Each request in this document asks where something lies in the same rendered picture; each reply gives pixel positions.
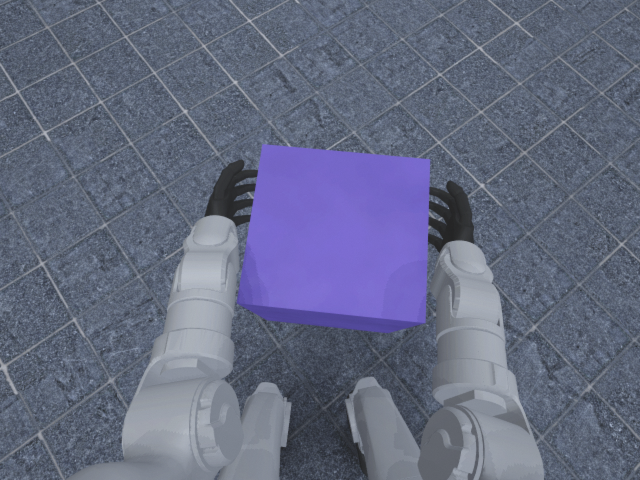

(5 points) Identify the right robot hand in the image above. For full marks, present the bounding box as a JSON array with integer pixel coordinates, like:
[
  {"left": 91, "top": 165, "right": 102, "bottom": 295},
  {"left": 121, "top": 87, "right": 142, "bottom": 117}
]
[{"left": 428, "top": 181, "right": 474, "bottom": 253}]

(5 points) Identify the left robot thigh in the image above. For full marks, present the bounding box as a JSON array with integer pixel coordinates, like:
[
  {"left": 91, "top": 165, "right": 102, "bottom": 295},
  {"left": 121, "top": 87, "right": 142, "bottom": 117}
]
[{"left": 217, "top": 392, "right": 292, "bottom": 480}]

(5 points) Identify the robot thigh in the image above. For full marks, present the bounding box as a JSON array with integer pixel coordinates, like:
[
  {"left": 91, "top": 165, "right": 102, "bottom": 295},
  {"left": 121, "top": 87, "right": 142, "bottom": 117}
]
[
  {"left": 217, "top": 392, "right": 292, "bottom": 480},
  {"left": 345, "top": 386, "right": 423, "bottom": 480}
]

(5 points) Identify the carton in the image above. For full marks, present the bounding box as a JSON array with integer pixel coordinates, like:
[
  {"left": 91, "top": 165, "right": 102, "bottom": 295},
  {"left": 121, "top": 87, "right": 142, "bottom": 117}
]
[{"left": 237, "top": 144, "right": 430, "bottom": 333}]

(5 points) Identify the left robot forearm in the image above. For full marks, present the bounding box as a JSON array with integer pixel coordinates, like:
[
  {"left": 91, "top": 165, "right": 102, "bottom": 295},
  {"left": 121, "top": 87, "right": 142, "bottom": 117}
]
[{"left": 122, "top": 215, "right": 240, "bottom": 456}]

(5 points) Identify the left robot hand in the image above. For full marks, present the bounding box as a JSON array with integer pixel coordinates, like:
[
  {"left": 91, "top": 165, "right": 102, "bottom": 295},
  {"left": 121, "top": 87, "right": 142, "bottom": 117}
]
[{"left": 204, "top": 159, "right": 258, "bottom": 227}]

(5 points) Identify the right robot thigh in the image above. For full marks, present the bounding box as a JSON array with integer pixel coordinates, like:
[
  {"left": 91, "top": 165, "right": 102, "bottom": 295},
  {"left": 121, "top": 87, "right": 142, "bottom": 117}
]
[{"left": 345, "top": 386, "right": 423, "bottom": 480}]

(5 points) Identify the robot right upper arm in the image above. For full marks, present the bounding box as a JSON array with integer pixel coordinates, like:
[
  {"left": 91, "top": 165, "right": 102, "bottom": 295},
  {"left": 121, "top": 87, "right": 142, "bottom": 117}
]
[{"left": 417, "top": 405, "right": 544, "bottom": 480}]

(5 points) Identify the robot left upper arm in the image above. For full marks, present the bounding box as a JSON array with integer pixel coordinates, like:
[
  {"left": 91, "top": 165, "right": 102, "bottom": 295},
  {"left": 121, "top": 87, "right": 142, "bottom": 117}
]
[{"left": 66, "top": 376, "right": 244, "bottom": 480}]

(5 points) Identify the right robot forearm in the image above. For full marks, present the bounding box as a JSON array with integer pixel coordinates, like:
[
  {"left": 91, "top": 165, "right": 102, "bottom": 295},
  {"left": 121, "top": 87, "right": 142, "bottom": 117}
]
[{"left": 430, "top": 240, "right": 537, "bottom": 445}]

